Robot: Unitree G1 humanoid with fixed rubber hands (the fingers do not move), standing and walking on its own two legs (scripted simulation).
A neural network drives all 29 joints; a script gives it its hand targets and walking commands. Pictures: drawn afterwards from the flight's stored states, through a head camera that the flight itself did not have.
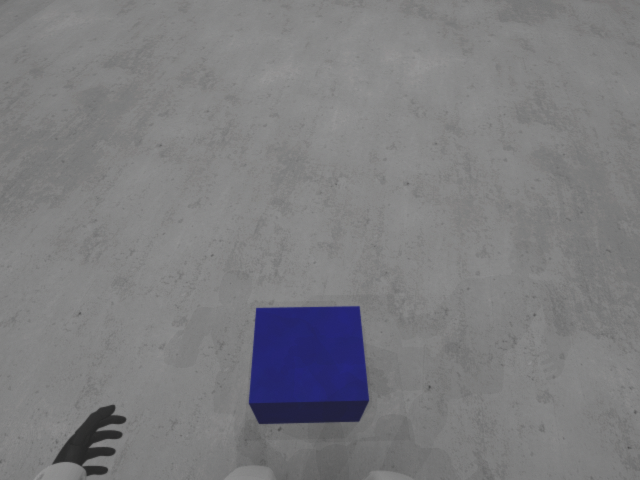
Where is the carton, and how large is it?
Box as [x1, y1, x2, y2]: [249, 306, 368, 423]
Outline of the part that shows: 359,306 256,308 249,404 259,423 359,420 368,401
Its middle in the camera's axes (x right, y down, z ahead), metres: -0.03 +0.37 +1.11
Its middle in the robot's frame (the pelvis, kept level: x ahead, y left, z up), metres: +0.45 +0.04 -0.64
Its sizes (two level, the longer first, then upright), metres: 0.295 0.256 0.239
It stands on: the floor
